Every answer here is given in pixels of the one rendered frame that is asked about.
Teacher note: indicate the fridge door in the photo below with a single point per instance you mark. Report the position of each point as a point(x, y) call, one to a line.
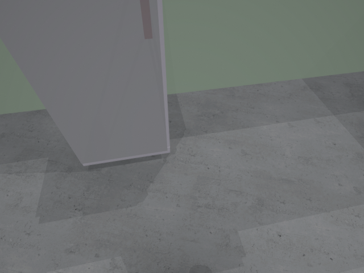
point(95, 73)

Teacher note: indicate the handle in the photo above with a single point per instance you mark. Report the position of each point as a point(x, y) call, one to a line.
point(146, 18)

